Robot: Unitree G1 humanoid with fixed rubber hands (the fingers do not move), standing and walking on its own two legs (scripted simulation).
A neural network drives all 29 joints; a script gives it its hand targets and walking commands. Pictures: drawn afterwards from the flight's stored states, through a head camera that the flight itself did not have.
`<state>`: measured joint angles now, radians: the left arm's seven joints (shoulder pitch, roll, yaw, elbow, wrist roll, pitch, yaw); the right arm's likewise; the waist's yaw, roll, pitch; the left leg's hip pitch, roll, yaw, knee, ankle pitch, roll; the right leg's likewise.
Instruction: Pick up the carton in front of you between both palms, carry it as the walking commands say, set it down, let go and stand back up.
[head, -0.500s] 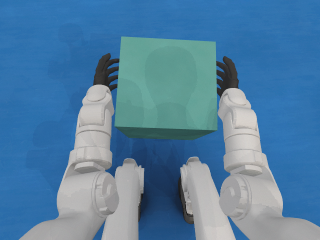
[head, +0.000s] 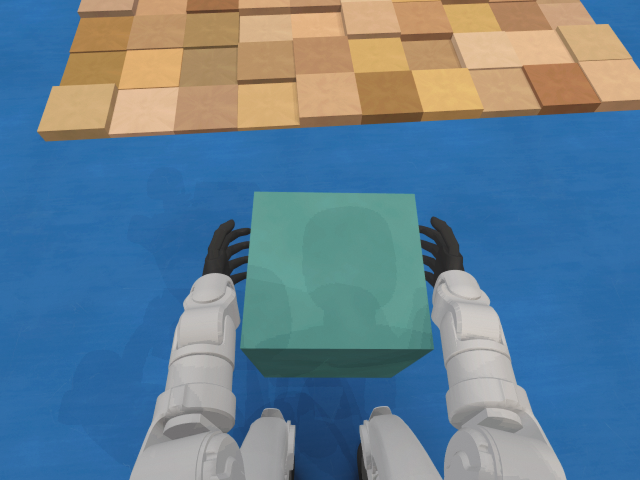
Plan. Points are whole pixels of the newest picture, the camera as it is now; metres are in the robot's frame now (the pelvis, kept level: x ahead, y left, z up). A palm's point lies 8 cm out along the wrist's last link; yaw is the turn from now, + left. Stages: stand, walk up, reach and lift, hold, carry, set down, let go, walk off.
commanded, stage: reach and lift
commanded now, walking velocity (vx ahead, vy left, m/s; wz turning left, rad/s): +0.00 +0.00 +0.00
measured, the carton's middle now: (331, 296) +0.36 -0.01 -0.10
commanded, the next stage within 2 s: hold in 1.48 s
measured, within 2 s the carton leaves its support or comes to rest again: neither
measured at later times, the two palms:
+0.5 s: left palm (180, 259) +0.33 +0.15 +0.12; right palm (493, 247) +0.33 -0.15 +0.12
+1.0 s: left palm (174, 253) +0.33 +0.15 +0.13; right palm (498, 241) +0.33 -0.15 +0.13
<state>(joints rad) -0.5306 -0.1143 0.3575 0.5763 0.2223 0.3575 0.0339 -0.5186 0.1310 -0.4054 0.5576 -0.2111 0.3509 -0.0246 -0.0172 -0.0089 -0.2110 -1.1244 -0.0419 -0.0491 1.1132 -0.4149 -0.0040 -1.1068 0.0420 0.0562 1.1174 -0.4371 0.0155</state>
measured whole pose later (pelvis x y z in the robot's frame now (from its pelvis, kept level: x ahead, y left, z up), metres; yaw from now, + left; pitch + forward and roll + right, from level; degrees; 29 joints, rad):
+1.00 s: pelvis +0.03 +0.00 +0.10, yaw +0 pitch -5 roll +0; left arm -0.33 -0.17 0.30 0.35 0.31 0.63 -0.02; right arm -0.34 0.17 -0.32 0.36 -0.31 0.62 0.03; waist 0.00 -0.01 0.04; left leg -0.14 -0.02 -0.06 0.42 -0.20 0.00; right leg -0.12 0.02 0.07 0.43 -0.22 0.00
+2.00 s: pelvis +0.05 -0.01 +0.09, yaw -2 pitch +0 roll +0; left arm -0.24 -0.13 0.20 0.10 0.21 0.83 0.00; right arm -0.25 0.15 -0.18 0.10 -0.23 0.83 -0.01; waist 0.01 0.03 -0.13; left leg -0.24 0.01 -0.03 0.50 -0.27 0.00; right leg -0.24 0.00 0.00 0.52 -0.35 0.01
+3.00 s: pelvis +0.59 -0.05 +0.09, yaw +0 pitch +4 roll +1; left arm -0.16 -0.13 0.11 -0.41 0.09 1.20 0.09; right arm -0.16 0.13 -0.09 -0.43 -0.10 1.21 -0.09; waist 0.02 0.00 -0.10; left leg -0.58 0.08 0.19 0.57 -0.07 0.02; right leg 0.04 -0.05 -0.24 0.25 -0.36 0.01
